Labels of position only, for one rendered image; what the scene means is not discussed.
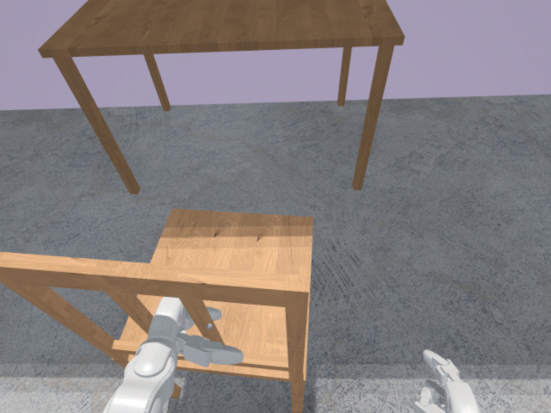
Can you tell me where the chair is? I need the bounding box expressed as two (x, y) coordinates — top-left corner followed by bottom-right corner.
(0, 208), (313, 413)

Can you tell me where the left robot hand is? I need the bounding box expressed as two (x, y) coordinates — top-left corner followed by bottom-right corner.
(147, 297), (244, 367)

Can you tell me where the table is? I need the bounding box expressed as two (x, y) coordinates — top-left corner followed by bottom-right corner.
(38, 0), (405, 194)

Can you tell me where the robot left forearm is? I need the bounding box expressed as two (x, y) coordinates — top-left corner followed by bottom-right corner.
(103, 338), (177, 413)

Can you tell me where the right robot hand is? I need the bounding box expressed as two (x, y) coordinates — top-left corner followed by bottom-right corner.
(415, 349), (481, 413)

